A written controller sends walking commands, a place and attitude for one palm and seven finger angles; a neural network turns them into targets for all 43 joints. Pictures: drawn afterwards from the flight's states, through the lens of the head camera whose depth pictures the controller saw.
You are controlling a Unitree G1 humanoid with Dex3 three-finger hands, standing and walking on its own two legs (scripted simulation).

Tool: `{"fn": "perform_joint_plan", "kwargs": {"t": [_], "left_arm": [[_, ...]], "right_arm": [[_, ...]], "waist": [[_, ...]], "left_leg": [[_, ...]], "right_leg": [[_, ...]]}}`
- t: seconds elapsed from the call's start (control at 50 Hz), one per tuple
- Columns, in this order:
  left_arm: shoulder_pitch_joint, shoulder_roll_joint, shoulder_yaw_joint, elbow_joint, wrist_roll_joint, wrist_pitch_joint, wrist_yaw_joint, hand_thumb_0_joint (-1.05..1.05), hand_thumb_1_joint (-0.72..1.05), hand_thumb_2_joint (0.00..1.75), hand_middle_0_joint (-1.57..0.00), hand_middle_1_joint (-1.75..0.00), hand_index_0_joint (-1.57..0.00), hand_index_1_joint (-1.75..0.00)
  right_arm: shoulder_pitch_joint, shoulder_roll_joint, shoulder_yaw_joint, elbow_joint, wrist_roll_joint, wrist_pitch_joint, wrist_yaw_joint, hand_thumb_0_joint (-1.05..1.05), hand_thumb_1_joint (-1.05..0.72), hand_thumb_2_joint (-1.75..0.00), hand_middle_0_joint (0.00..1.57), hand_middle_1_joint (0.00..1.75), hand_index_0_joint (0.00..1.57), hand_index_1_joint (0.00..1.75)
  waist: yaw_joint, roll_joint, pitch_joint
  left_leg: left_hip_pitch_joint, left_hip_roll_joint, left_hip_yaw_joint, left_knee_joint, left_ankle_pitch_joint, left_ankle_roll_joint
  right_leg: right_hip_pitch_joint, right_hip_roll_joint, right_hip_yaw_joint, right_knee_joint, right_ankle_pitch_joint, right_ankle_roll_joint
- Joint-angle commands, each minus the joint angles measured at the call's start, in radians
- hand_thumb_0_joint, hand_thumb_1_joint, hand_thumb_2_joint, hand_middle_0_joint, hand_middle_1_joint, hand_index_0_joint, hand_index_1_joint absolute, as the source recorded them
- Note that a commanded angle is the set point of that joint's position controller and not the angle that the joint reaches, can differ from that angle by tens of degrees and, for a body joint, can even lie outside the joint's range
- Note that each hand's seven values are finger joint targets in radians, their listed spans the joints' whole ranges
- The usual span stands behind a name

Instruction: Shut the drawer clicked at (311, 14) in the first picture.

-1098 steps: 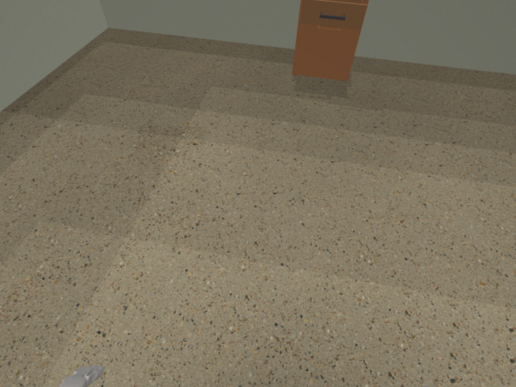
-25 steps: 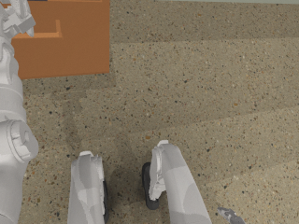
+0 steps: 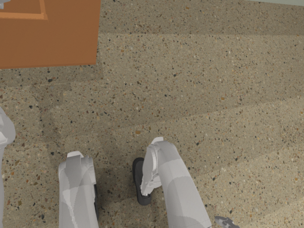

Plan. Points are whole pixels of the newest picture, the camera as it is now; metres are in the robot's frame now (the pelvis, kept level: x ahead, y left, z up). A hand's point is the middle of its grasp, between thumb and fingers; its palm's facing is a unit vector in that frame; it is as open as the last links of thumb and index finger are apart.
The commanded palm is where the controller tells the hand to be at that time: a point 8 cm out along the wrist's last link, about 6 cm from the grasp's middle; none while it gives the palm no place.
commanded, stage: pull the fist back off the drawer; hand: left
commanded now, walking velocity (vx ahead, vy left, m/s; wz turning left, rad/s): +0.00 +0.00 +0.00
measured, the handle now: out of the picture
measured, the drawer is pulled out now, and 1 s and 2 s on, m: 0.00 0.00 0.00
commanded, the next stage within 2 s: draw the hand back to the body in 0.68 s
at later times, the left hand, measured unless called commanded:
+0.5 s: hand out of the picture +0.60 +0.23 +0.03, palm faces +0.09 -1.00 -0.05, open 2.9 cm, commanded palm +0.59 +0.22 +0.04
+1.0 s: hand out of the picture +0.53 +0.23 +0.08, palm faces +0.07 -0.99 -0.08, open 3.1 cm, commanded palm +0.49 +0.26 +0.12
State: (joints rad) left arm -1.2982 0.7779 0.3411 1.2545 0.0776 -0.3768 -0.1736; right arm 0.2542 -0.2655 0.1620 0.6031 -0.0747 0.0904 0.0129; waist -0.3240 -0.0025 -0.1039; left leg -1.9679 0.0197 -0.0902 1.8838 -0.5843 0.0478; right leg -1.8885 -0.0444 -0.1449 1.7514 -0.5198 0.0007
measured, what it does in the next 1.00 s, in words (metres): rises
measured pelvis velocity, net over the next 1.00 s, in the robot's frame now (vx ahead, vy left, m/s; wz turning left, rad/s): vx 0.05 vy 0.00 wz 0.02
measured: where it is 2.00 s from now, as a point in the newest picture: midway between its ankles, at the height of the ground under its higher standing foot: (117, 198)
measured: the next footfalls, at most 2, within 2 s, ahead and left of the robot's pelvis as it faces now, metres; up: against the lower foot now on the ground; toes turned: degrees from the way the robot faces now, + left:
none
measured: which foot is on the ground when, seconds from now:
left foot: down 0.00-1.00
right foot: down 0.00-1.00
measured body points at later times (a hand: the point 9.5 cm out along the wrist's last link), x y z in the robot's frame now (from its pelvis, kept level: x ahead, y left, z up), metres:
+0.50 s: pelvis +0.01 +0.00 +0.01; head +0.25 +0.08 +0.38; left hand +0.59 +0.29 +0.04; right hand +0.03 -0.26 -0.08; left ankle +0.09 +0.10 -0.45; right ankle +0.12 -0.13 -0.45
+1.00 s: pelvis +0.05 +0.00 +0.07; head +0.27 +0.04 +0.46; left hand +0.52 +0.28 +0.09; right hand +0.14 -0.25 -0.06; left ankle +0.09 +0.10 -0.45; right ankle +0.12 -0.13 -0.45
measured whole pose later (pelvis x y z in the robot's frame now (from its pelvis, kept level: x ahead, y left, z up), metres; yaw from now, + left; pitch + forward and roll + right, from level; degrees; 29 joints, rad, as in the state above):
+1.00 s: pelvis +0.05 +0.00 +0.07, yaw +1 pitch +35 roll -6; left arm -0.60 0.46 0.40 0.48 -0.14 -0.26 -0.19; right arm 0.21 -0.24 0.06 0.51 0.01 0.16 0.05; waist -0.15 0.04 -0.12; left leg -1.65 0.06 -0.03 1.67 -0.65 0.04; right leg -1.62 0.00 -0.09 1.57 -0.57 0.01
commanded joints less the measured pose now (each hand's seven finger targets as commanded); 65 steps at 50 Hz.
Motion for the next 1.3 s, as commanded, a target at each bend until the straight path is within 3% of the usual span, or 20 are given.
{"fn": "perform_joint_plan", "kwargs": {"t": [0.0,0.16,0.24,0.28,0.44,0.56,0.62,0.66,0.76,0.82,0.86,0.92,0.98,1.04,1.1,1.14,1.18,1.24,1.26,1.28], "left_arm": [[-0.643,0.133,-0.014,-0.259,-0.005,-0.042,0.063,0.00,0.90,0.90,-1.40,-1.60,-1.40,-1.60],[-0.630,0.142,0.010,-0.276,-0.008,-0.049,0.055,0.00,0.90,0.90,-1.40,-1.60,-1.40,-1.60],[-0.587,0.097,0.005,-0.284,-0.019,-0.046,0.048,0.00,0.90,0.90,-1.40,-1.60,-1.40,-1.60],[-0.541,0.126,0.037,-0.277,-0.023,-0.041,0.047,0.00,0.90,0.90,-1.40,-1.60,-1.40,-1.60],[-0.344,0.051,0.054,-0.376,-0.070,-0.039,0.015,0.00,0.90,0.90,-1.40,-1.60,-1.40,-1.60],[-0.177,0.075,0.122,-0.420,-0.088,-0.052,0.023,0.00,0.90,0.90,-1.40,-1.60,-1.40,-1.60],[-0.178,0.057,0.113,-0.425,-0.082,-0.068,0.026,0.00,0.90,0.90,-1.40,-1.60,-1.40,-1.60],[-0.164,0.085,0.148,-0.441,-0.087,-0.081,0.031,0.00,0.90,0.90,-1.40,-1.60,-1.40,-1.60],[-0.118,0.068,0.151,-0.434,-0.097,-0.096,0.015,0.00,0.90,0.90,-1.40,-1.60,-1.40,-1.60],[0.072,0.111,0.207,-0.741,-0.140,-0.082,-0.005,0.00,0.90,0.90,-1.40,-1.60,-1.40,-1.60],[0.238,0.040,0.164,-0.925,-0.181,-0.030,-0.018,0.00,0.90,0.90,-1.40,-1.60,-1.40,-1.60],[0.449,-0.087,0.088,-1.064,-0.246,0.071,-0.023,0.00,0.90,0.90,-1.40,-1.60,-1.40,-1.60],[0.514,-0.108,0.093,-1.131,-0.290,0.112,0.006,0.00,0.90,0.90,-1.40,-1.60,-1.40,-1.60],[0.592,-0.179,0.044,-1.198,-0.301,0.073,0.030,0.00,0.90,0.90,-1.40,-1.60,-1.40,-1.60],[0.708,-0.297,-0.046,-1.102,-0.302,0.041,0.028,0.00,0.90,0.90,-1.40,-1.60,-1.40,-1.60],[0.736,-0.332,-0.091,-1.059,-0.290,0.024,0.018,0.00,0.90,0.90,-1.40,-1.60,-1.40,-1.60],[0.810,-0.345,-0.100,-1.020,-0.291,0.019,0.006,0.00,0.90,0.90,-1.40,-1.60,-1.40,-1.60],[0.926,-0.316,-0.071,-1.098,-0.301,0.000,-0.005,0.00,0.90,0.90,-1.40,-1.60,-1.40,-1.60],[0.973,-0.334,-0.081,-1.127,-0.312,0.000,-0.008,0.00,0.90,0.90,-1.40,-1.60,-1.40,-1.60],[1.059,-0.202,-0.080,-1.129,-0.173,0.103,0.101,0.00,0.90,0.90,-1.40,-1.60,-1.40,-1.60]], "right_arm": [[0.208,-0.268,-0.084,0.002,-0.003,-0.008,-0.021,0.00,-0.90,-0.90,0.20,0.30,0.20,0.30],[0.233,-0.271,-0.089,-0.010,-0.012,-0.001,-0.010,0.00,-0.90,-0.90,0.20,0.30,0.20,0.30],[0.240,-0.270,-0.098,-0.014,-0.014,0.008,-0.001,0.00,-0.90,-0.90,0.20,0.30,0.20,0.30],[0.242,-0.268,-0.097,-0.020,-0.013,0.013,0.000,0.00,-0.90,-0.90,0.20,0.30,0.20,0.30],[0.239,-0.250,-0.118,-0.045,-0.005,0.040,0.013,0.00,-0.90,-0.90,0.20,0.30,0.20,0.30],[0.223,-0.231,-0.126,-0.068,0.003,0.060,0.016,0.00,-0.90,-0.90,0.20,0.30,0.20,0.30],[0.214,-0.218,-0.129,-0.071,0.005,0.065,0.014,0.00,-0.90,-0.90,0.20,0.30,0.20,0.30],[0.215,-0.219,-0.133,-0.076,0.003,0.069,0.013,0.00,-0.90,-0.90,0.20,0.30,0.20,0.30],[0.203,-0.210,-0.138,-0.082,0.007,0.081,0.011,0.00,-0.90,-0.90,0.20,0.30,0.20,0.30],[0.180,-0.207,-0.160,-0.151,0.029,0.090,0.023,0.00,-0.90,-0.90,0.20,0.30,0.20,0.30],[0.153,-0.197,-0.176,-0.180,0.056,0.086,0.033,0.00,-0.90,-0.90,0.20,0.30,0.20,0.30],[0.113,-0.179,-0.183,-0.190,0.096,0.054,0.028,0.00,-0.90,-0.90,0.20,0.30,0.20,0.30],[0.083,-0.168,-0.184,-0.160,0.114,0.001,0.000,0.00,-0.90,-0.90,0.20,0.30,0.20,0.30],[0.070,-0.149,-0.189,-0.133,0.116,-0.058,-0.025,0.00,-0.90,-0.90,0.20,0.30,0.20,0.30],[0.063,-0.144,-0.197,-0.111,0.116,-0.092,-0.035,0.00,-0.90,-0.90,0.20,0.30,0.20,0.30],[0.056,-0.141,-0.196,-0.109,0.115,-0.104,-0.041,0.00,-0.90,-0.90,0.20,0.30,0.20,0.30],[0.043,-0.139,-0.197,-0.129,0.117,-0.108,-0.044,0.00,-0.90,-0.90,0.20,0.30,0.20,0.30],[0.025,-0.133,-0.198,-0.176,0.120,-0.106,-0.046,0.00,-0.90,-0.90,0.20,0.30,0.20,0.30],[0.019,-0.128,-0.198,-0.195,0.121,-0.106,-0.046,0.00,-0.90,-0.90,0.20,0.30,0.20,0.30],[-0.003,-0.119,-0.205,-0.233,0.120,-0.056,-0.055,0.00,-0.90,-0.90,0.20,0.30,0.20,0.30]], "waist": [[-0.103,0.488,-0.602],[-0.085,0.493,-0.612],[-0.076,0.475,-0.610],[-0.057,0.444,-0.613],[0.009,0.413,-0.673],[0.062,0.308,-0.677],[0.055,0.286,-0.666],[0.065,0.280,-0.691],[0.076,0.264,-0.702],[0.187,0.368,-0.961],[0.210,0.352,-1.028],[0.205,0.244,-0.936],[0.195,0.149,-0.783],[0.204,0.178,-0.732],[0.191,0.117,-0.568],[0.193,0.132,-0.484],[0.212,0.098,-0.414],[0.261,0.152,-0.424],[0.265,0.135,-0.417],[0.331,0.162,-0.501]], "left_leg": [[0.687,0.009,-0.117,-0.310,-0.118,-0.020],[0.697,0.008,-0.124,-0.307,-0.072,-0.028],[0.711,0.011,-0.133,-0.312,-0.067,-0.031],[0.665,0.008,-0.117,-0.304,-0.066,-0.026],[0.715,0.013,-0.096,-0.312,0.057,-0.030],[0.644,0.012,-0.051,-0.298,0.129,-0.019],[0.621,0.012,-0.034,-0.278,0.165,-0.014],[0.618,0.011,-0.025,-0.265,0.200,-0.012],[0.616,0.012,-0.015,-0.251,0.253,-0.012],[0.850,0.013,-0.014,-0.324,0.422,-0.030],[0.969,0.016,-0.020,-0.390,0.504,-0.040],[1.001,0.023,-0.022,-0.470,0.482,-0.034],[0.937,0.017,0.004,-0.532,0.367,-0.020],[1.042,0.011,0.010,-0.604,0.386,-0.030],[1.096,0.008,0.011,-0.682,0.343,-0.037],[1.121,0.002,0.021,-0.728,0.318,-0.038],[1.131,-0.005,0.032,-0.779,0.286,-0.037],[1.252,-0.007,0.044,-0.851,0.391,-0.041],[1.278,-0.007,0.048,-0.873,0.423,-0.042],[1.404,-0.010,0.055,-0.976,0.459,-0.052]], "right_leg": [[0.118,0.060,0.027,-0.184,-0.015,-0.034],[0.133,0.059,0.025,-0.175,0.007,-0.039],[0.132,0.060,0.024,-0.177,0.012,-0.040],[0.174,0.062,0.029,-0.177,0.008,-0.040],[0.243,0.066,0.037,-0.187,0.049,-0.042],[0.357,0.071,0.053,-0.198,0.062,-0.038],[0.373,0.072,0.064,-0.202,0.076,-0.035],[0.399,0.073,0.068,-0.200,0.094,-0.033],[0.428,0.075,0.074,-0.197,0.127,-0.031],[0.593,0.077,0.089,-0.232,0.234,-0.039],[0.686,0.078,0.088,-0.286,0.303,-0.037],[0.763,0.079,0.083,-0.375,0.316,-0.030],[0.852,0.075,0.097,-0.469,0.276,-0.012],[0.884,0.071,0.094,-0.533,0.278,-0.013],[0.873,0.074,0.074,-0.608,0.224,-0.011],[0.887,0.071,0.071,-0.650,0.210,-0.014],[0.943,0.072,0.070,-0.697,0.195,-0.017],[1.055,0.071,0.069,-0.742,0.273,-0.027],[1.097,0.070,0.066,-0.759,0.302,-0.025],[1.211,0.047,0.103,-0.821,0.300,-0.046]]}}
